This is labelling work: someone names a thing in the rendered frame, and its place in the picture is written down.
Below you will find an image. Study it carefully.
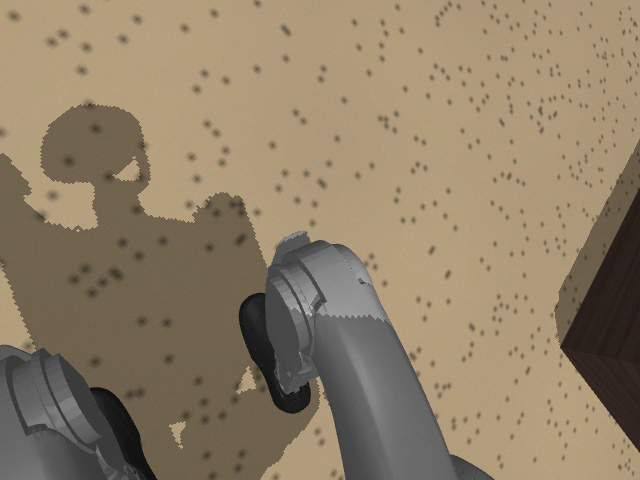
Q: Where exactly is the right robot hand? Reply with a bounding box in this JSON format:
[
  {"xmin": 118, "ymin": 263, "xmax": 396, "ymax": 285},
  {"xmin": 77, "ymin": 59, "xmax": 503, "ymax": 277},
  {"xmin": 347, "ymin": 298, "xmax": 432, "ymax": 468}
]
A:
[{"xmin": 450, "ymin": 454, "xmax": 495, "ymax": 480}]

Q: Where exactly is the left robot foot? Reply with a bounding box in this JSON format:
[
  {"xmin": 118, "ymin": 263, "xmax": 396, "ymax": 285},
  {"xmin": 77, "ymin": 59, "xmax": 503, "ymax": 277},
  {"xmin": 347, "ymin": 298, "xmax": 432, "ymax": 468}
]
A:
[{"xmin": 89, "ymin": 387, "xmax": 157, "ymax": 480}]

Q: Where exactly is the right robot foot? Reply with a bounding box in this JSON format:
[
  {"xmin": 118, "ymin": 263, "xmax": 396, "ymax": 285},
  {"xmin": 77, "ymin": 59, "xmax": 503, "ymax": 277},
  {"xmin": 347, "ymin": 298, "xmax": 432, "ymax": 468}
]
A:
[{"xmin": 239, "ymin": 293, "xmax": 311, "ymax": 414}]

